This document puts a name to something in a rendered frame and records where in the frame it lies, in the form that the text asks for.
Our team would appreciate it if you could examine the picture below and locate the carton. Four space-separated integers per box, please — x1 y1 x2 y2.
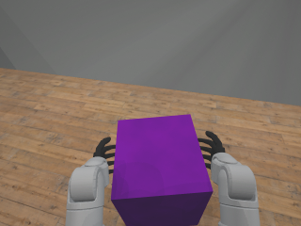
111 114 214 226

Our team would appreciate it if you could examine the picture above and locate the left robot forearm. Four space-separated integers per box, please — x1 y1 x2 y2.
65 156 110 226

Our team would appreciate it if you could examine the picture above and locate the right robot forearm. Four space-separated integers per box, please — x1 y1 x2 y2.
211 153 261 226

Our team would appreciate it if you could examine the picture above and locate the robot left hand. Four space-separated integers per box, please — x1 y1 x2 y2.
93 137 116 174

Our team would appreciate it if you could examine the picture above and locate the robot right hand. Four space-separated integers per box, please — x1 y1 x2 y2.
198 131 226 169

